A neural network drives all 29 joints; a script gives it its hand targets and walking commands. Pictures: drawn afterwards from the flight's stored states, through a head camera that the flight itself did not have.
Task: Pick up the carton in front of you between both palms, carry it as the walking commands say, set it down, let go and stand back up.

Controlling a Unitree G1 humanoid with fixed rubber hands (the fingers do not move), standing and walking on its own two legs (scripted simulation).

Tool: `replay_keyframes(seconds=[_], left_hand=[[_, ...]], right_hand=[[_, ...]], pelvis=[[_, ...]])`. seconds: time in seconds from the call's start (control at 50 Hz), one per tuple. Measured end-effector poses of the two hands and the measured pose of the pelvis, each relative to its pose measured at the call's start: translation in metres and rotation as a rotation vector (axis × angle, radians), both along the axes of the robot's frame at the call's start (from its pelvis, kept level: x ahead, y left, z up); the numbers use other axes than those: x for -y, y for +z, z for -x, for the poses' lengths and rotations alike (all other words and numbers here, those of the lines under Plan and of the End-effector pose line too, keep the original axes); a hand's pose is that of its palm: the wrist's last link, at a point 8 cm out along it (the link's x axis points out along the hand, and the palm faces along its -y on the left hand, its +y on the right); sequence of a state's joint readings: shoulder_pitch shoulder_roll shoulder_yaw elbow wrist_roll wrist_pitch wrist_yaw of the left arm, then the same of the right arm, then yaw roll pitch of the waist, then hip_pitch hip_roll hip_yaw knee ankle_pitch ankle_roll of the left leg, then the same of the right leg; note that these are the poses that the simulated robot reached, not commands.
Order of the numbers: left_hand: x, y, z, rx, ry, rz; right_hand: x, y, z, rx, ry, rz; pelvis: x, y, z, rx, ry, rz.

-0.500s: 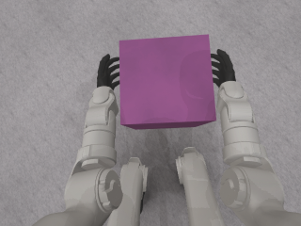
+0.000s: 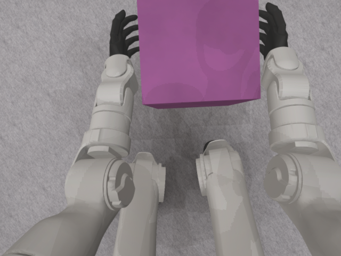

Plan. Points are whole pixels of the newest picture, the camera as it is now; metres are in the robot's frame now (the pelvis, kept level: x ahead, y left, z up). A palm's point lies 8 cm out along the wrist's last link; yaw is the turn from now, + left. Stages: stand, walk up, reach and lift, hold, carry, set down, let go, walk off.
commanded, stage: set down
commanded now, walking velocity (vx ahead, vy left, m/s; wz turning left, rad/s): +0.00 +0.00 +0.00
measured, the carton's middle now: (194, 62) +0.49 -0.10 -0.22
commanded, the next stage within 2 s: none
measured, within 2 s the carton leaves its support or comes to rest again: rests again in 1.34 s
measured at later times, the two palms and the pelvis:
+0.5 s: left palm (128, 61) +0.52 +0.05 -0.21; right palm (259, 54) +0.48 -0.25 -0.20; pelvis +0.00 +0.00 -0.05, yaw +1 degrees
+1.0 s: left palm (127, 64) +0.52 +0.06 -0.23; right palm (255, 59) +0.48 -0.25 -0.23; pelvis -0.01 +0.00 -0.06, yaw +1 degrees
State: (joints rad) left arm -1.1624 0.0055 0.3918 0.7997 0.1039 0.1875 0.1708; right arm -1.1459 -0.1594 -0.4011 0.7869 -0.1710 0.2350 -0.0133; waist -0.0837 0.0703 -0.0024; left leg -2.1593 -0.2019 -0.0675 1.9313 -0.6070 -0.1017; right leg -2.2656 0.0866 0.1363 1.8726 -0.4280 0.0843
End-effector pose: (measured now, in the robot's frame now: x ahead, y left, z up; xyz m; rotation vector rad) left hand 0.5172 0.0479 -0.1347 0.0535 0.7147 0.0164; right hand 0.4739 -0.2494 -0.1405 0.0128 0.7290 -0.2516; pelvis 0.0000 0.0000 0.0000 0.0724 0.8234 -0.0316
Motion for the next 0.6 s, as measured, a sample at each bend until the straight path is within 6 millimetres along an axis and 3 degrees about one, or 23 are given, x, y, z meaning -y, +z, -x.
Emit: replay_keyframes(seconds=[0.18, 0.36, 0.6], left_hand=[[0.004, -0.050, -0.005, -0.023, -0.001, 0.003], [-0.001, -0.064, -0.009, -0.022, -0.008, 0.006], [-0.004, -0.077, -0.005, -0.056, -0.037, -0.012]], right_hand=[[0.005, -0.049, -0.005, -0.025, 0.007, 0.004], [0.000, -0.056, -0.014, -0.028, 0.004, 0.010], [-0.003, -0.072, -0.001, -0.074, 0.016, 0.005]], pelvis=[[0.002, -0.033, 0.004, 0.063, 0.027, 0.005], [0.003, -0.047, 0.001, 0.069, 0.046, 0.027], [-0.005, -0.050, 0.003, 0.082, 0.055, 0.043]])
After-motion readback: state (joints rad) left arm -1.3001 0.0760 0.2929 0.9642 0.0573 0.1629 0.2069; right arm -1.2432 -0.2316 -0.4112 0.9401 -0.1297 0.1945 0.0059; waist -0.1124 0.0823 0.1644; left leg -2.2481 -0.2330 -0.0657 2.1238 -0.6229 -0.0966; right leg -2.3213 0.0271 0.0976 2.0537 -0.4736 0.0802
